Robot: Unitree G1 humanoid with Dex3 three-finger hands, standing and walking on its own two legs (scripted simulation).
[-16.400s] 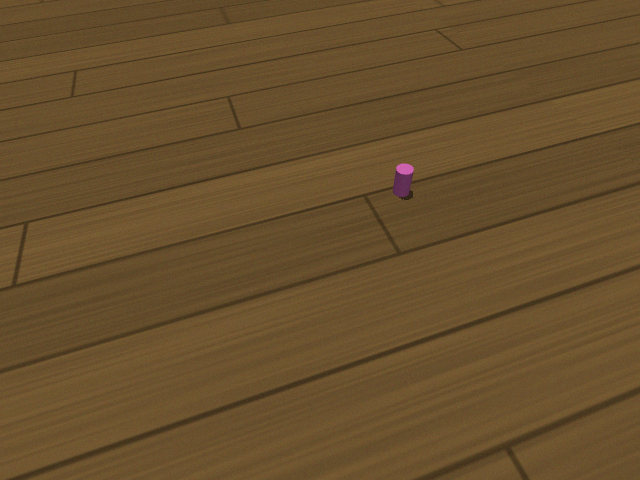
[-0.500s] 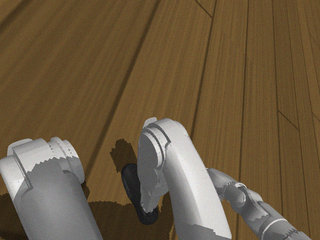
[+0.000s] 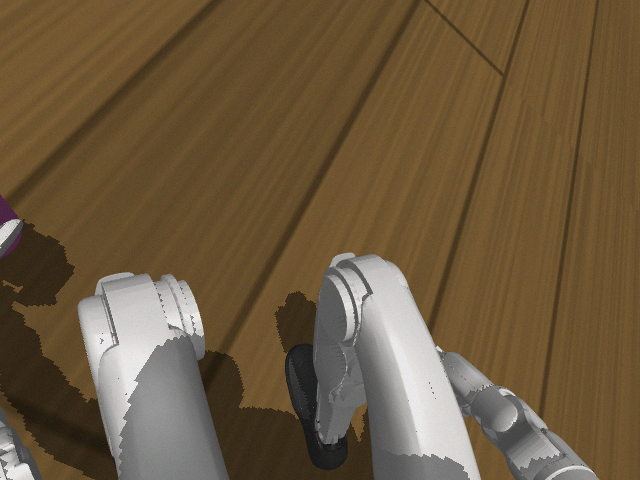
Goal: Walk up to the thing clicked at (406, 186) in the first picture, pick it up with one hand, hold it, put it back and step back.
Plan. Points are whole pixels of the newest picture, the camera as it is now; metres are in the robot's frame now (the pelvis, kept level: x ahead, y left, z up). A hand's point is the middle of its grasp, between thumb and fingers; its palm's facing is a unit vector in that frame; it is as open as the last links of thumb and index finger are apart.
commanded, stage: settle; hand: left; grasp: from the side
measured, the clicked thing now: out of the picture +0.39 +0.35 -0.14
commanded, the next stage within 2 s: lift in 1.40 s
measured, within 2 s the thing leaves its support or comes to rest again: neither
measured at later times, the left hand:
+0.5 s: hand out of the picture +0.37 +0.35 -0.02, palm faces +0.45 -0.89 -0.04, open 10.7 cm
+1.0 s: hand out of the picture +0.38 +0.34 +0.03, palm faces +0.46 -0.89 -0.04, open 10.7 cm
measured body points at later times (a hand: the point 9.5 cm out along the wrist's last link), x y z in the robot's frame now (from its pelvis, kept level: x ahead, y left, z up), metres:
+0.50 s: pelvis +0.01 -0.02 +0.04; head +0.19 +0.11 +0.43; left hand +0.34 +0.39 -0.01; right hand +0.23 -0.24 -0.06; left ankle +0.08 +0.13 -0.26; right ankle +0.13 -0.13 -0.26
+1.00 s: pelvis +0.02 -0.02 +0.06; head +0.20 +0.08 +0.46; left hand +0.35 +0.38 +0.04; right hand +0.22 -0.25 -0.05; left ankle +0.08 +0.13 -0.26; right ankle +0.13 -0.13 -0.26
